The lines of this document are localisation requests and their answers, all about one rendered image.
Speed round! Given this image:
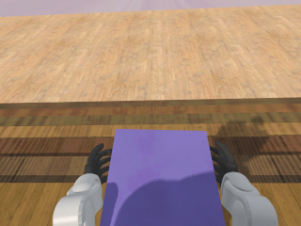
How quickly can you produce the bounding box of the robot right forearm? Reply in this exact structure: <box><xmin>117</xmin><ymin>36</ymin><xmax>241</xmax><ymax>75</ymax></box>
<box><xmin>220</xmin><ymin>171</ymin><xmax>278</xmax><ymax>226</ymax></box>

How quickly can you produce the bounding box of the left robot hand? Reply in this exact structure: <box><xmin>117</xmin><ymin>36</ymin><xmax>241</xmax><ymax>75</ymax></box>
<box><xmin>84</xmin><ymin>143</ymin><xmax>113</xmax><ymax>185</ymax></box>

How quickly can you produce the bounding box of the right robot hand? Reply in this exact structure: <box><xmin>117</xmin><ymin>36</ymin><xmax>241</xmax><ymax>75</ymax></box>
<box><xmin>209</xmin><ymin>140</ymin><xmax>238</xmax><ymax>186</ymax></box>

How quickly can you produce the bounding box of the robot left forearm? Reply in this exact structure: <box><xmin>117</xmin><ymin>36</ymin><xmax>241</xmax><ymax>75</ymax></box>
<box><xmin>53</xmin><ymin>173</ymin><xmax>103</xmax><ymax>226</ymax></box>

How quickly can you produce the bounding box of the carton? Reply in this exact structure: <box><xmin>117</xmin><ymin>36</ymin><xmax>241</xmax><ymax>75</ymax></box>
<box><xmin>100</xmin><ymin>129</ymin><xmax>226</xmax><ymax>226</ymax></box>

